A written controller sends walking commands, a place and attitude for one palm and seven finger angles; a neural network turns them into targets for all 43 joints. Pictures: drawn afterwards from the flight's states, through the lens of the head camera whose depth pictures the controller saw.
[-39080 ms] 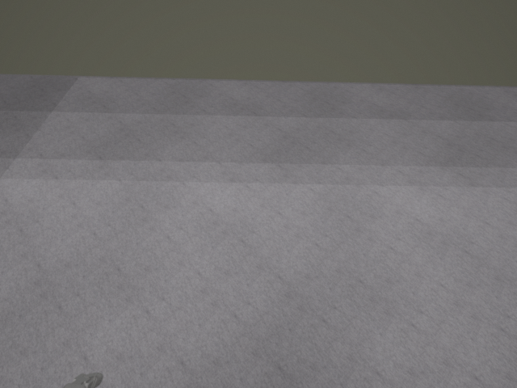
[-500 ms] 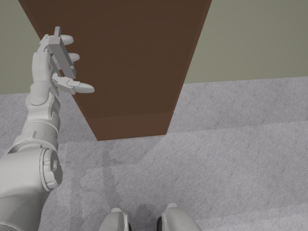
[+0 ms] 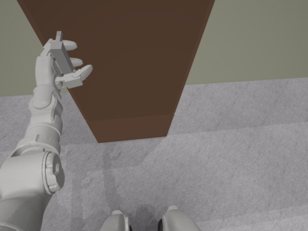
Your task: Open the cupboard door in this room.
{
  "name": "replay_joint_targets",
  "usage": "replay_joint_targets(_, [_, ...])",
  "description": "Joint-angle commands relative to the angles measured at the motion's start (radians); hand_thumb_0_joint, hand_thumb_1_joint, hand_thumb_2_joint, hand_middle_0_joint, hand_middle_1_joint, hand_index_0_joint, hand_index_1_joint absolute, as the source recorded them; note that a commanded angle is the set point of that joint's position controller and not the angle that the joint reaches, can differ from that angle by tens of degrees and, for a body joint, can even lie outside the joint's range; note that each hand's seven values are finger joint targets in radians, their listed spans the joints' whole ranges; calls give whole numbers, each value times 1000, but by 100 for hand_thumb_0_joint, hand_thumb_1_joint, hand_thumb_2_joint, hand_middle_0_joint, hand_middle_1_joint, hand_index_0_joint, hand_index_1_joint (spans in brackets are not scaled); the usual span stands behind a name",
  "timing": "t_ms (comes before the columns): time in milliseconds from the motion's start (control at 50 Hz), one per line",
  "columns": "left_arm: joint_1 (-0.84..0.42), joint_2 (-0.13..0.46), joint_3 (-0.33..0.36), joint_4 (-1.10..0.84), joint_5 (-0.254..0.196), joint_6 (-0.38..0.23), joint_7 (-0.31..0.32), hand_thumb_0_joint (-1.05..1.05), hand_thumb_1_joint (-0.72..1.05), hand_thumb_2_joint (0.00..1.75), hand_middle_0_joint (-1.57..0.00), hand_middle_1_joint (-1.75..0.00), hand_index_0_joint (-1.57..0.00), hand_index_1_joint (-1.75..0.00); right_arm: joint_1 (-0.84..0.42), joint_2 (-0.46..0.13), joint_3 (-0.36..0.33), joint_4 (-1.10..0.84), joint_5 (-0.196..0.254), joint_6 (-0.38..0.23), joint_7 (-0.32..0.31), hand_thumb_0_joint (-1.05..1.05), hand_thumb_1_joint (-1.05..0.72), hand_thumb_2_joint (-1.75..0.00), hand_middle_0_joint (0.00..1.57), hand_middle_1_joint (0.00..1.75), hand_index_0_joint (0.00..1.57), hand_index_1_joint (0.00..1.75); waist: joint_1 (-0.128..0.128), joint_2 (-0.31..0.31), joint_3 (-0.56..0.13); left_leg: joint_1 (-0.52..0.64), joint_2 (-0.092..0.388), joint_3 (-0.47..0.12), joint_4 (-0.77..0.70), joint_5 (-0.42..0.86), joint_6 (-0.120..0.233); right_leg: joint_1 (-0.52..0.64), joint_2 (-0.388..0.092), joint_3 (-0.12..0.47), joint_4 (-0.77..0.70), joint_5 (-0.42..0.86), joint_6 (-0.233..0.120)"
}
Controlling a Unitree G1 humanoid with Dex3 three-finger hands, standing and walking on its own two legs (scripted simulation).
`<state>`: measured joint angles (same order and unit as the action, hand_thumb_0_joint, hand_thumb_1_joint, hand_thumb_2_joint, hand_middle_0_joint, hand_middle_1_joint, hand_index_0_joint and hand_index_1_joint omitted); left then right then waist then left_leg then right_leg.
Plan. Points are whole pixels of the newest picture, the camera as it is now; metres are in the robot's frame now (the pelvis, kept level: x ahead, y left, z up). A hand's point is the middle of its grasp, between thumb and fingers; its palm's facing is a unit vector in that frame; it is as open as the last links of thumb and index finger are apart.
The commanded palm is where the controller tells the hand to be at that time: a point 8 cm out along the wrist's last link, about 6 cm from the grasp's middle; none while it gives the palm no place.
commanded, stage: close the thumb around the handle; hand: left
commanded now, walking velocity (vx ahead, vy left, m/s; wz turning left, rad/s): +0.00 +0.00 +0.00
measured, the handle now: (66, 58) +0.55 +0.19 +0.07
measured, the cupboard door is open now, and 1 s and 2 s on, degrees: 0 24 42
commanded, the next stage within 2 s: pull the door open along its arc in 0.26 s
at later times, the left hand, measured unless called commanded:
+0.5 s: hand (75, 72) +0.50 +0.17 +0.07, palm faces +0.06 -1.00 +0.00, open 5.7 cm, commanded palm +0.46 +0.21 +0.07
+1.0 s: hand (97, 117) +0.37 +0.11 +0.07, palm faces +0.36 -0.93 +0.05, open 5.8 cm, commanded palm +0.31 +0.14 +0.07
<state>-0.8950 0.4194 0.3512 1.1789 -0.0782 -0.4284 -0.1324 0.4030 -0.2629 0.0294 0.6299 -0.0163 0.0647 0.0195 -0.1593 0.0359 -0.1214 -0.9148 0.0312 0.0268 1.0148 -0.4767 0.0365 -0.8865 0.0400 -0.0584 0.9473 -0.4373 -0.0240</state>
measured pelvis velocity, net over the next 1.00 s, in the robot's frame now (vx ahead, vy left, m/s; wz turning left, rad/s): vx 0.01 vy -0.01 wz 0.01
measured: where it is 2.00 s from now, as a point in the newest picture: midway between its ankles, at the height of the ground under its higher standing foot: outside the picture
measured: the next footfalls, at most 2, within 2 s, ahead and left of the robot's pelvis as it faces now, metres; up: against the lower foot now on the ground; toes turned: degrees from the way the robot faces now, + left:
none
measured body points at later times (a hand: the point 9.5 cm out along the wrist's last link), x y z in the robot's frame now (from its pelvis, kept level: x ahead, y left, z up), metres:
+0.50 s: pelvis +0.00 +0.00 +0.00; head +0.12 +0.01 +0.44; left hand +0.49 +0.22 +0.07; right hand +0.00 -0.26 -0.11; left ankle +0.00 +0.09 -0.67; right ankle +0.00 -0.11 -0.67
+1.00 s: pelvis +0.01 -0.01 +0.02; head +0.07 -0.01 +0.46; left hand +0.35 +0.15 +0.07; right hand +0.15 -0.24 -0.10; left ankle +0.00 +0.09 -0.67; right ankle +0.00 -0.11 -0.67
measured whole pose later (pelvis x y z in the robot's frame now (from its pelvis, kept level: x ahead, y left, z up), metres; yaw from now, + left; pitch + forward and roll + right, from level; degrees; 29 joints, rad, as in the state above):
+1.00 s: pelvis +0.01 -0.01 +0.02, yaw +1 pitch +15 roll -1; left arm -0.18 -0.05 0.01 0.36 0.00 -0.32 0.43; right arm 0.26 -0.22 -0.02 0.57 -0.05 0.02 0.07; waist -0.03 0.03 -0.15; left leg -0.71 0.01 0.04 0.92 -0.47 0.03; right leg -0.70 0.03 -0.04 0.89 -0.45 -0.03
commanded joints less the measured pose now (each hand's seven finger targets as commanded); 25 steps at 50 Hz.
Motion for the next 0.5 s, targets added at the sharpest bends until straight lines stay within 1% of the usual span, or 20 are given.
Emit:
replay_joint_targets(0, [-461, 233, 29, -218, -11, -66, -8, 0, 79, 85, -39, -134, -39, -134, 168, -174, -63, -46, -4, -14, -16, 0, -90, -90, 20, 30, 20, 30, -21, 76, -453, 337, -16, -72, -83, 436, -7, 185, 17, 38, -83, 390, 3])
replay_joint_targets(20, [-453, 239, 35, -220, -11, -67, -9, 0, 84, 88, -40, -134, -40, -134, 165, -172, -61, -46, -4, -15, -17, 0, -90, -90, 20, 30, 20, 30, -14, 95, -467, 345, -16, -71, -79, 450, -9, 184, 17, 39, -80, 399, 3])
replay_joint_targets(40, [-456, 249, 43, -209, -12, -67, -9, 0, 90, 90, -40, -135, -40, -135, 164, -172, -60, -42, -5, -16, -17, 0, -90, -90, 20, 30, 20, 30, -19, 79, -457, 333, -15, -71, -76, 445, -9, 185, 17, 38, -79, 399, 4])
replay_joint_targets(60, [-453, 261, 52, -211, -13, -68, -10, 0, 90, 90, -40, -135, -40, -135, 166, -174, -61, -43, -4, -16, -19, 0, -90, -90, 20, 30, 20, 30, -19, 58, -461, 325, -14, -71, -76, 439, -7, 194, 18, 40, -80, 398, 6])
replay_joint_targets(100, [-467, 246, 37, -239, -16, -76, -19, 0, 90, 90, -40, -135, -40, -135, 163, -171, -60, -49, -5, -20, -18, 0, -90, -90, 20, 30, 20, 30, -16, 103, -483, 347, -16, -70, -72, 461, -8, 193, 18, 40, -73, 411, 2])
replay_joint_targets(120, [-458, 256, 44, -238, -14, -77, -21, 0, 90, 90, -40, -135, -40, -135, 167, -173, -62, -44, -5, -18, -18, 0, -90, -90, 20, 30, 20, 30, -15, 87, -495, 361, -13, -75, -72, 479, -10, 195, 19, 37, -72, 422, 3])
replay_joint_targets(140, [-443, 251, 42, -246, -16, -78, -24, 0, 90, 90, -40, -135, -40, -135, 164, -172, -64, -48, -4, -17, -18, 0, -90, -90, 20, 30, 20, 30, -9, 106, -507, 372, -12, -73, -71, 490, -13, 196, 18, 38, -72, 427, 4])
replay_joint_targets(180, [-416, 272, 68, -242, -25, -71, -23, 0, 90, 90, -40, -135, -40, -135, 164, -174, -63, -51, -2, -13, -19, 0, -90, -90, 20, 30, 20, 30, 4, 94, -501, 366, -11, -75, -78, 504, -16, 210, 19, 33, -72, 431, 2])
replay_joint_targets(220, [-417, 242, 47, -254, -24, -69, -16, 0, 90, 90, -40, -135, -40, -135, 160, -169, -62, -52, -1, -13, -16, 0, -90, -90, 20, 30, 20, 30, 3, 113, -498, 392, -10, -77, -79, 525, -17, 191, 21, 30, -74, 431, 3])
replay_joint_targets(240, [-417, 223, 38, -266, -30, -69, -12, 0, 90, 90, -40, -135, -40, -135, 160, -168, -63, -53, -2, -13, -14, 0, -90, -90, 20, 30, 20, 30, -2, 99, -500, 393, -9, -75, -81, 522, -16, 197, 22, 28, -77, 434, 4])
replay_joint_targets(300, [-401, 261, 62, -278, -22, -77, -5, 0, 90, 90, -40, -135, -40, -135, 164, -173, -66, -54, -3, -12, -14, 0, -90, -90, 20, 30, 20, 30, 7, 87, -495, 384, -9, -75, -86, 524, -16, 218, 22, 31, -75, 444, 1])
replay_joint_targets(320, [-396, 241, 48, -294, -20, -80, -3, 0, 90, 90, -40, -135, -40, -135, 159, -169, -67, -55, -3, -12, -13, 0, -90, -90, 20, 30, 20, 30, 6, 99, -513, 396, -10, -71, -85, 534, -16, 219, 21, 32, -76, 455, 4])
replay_joint_targets(340, [-394, 229, 40, -298, -19, -82, -4, 0, 90, 90, -40, -135, -40, -135, 155, -166, -67, -55, -2, -13, -12, 0, -90, -90, 20, 30, 20, 30, 8, 112, -507, 400, -9, -69, -84, 538, -18, 212, 21, 32, -77, 453, 3])
replay_joint_targets(360, [-461, 213, 12, -289, -15, -84, -1, 0, 90, 90, -40, -135, -40, -135, 154, -166, -64, -43, -2, -13, -14, 0, -90, -90, 20, 30, 20, 30, -20, 101, -477, 395, -5, -76, -83, 511, -18, 181, 21, 30, -79, 430, 5])
replay_joint_targets(380, [-442, 208, 19, -260, -14, -80, 1, 0, 90, 90, -40, -135, -40, -135, 159, -166, -67, -40, -3, -14, -13, 0, -90, -90, 20, 30, 20, 30, -17, 81, -452, 379, -8, -74, -84, 484, -15, 178, 23, 30, -86, 412, 5])
replay_joint_targets(400, [-418, 212, 27, -266, -18, -85, 2, 0, 90, 90, -40, -135, -40, -135, 163, -170, -68, -45, -5, -15, -13, 0, -90, -90, 20, 30, 20, 30, -8, 79, -463, 387, -9, -76, -89, 495, -15, 189, 24, 29, -84, 415, 2])
replay_joint_targets(420, [-386, 212, 27, -279, -13, -90, 1, 0, 90, 90, -40, -135, -40, -135, 158, -168, -69, -49, -4, -16, -11, 0, -90, -90, 20, 30, 20, 30, 7, 112, -492, 405, -9, -75, -90, 515, -19, 193, 20, 30, -80, 422, 0])
replay_joint_targets(440, [-358, 201, 22, -289, -16, -90, 0, 0, 90, 90, -40, -135, -40, -135, 153, -166, -69, -53, -3, -15, -9, 0, -90, -90, 20, 30, 20, 30, 15, 121, -501, 418, -9, -72, -89, 531, -21, 194, 21, 29, -79, 430, -1])
replay_joint_targets(460, [-335, 191, 18, -309, -20, -91, -3, 0, 90, 90, -40, -135, -40, -135, 153, -165, -71, -55, -4, -15, -8, 0, -90, -90, 20, 30, 20, 30, 15, 100, -514, 429, -6, -73, -92, 548, -21, 208, 23, 25, -79, 444, 1])
replay_joint_targets(480, [-304, 185, 18, -321, -25, -89, -5, 0, 90, 90, -40, -135, -40, -135, 149, -164, -72, -62, -1, -14, -5, 0, -90, -90, 20, 30, 20, 30, 27, 99, -512, 426, -8, -70, -96, 559, -22, 223, 23, 26, -82, 454, 0])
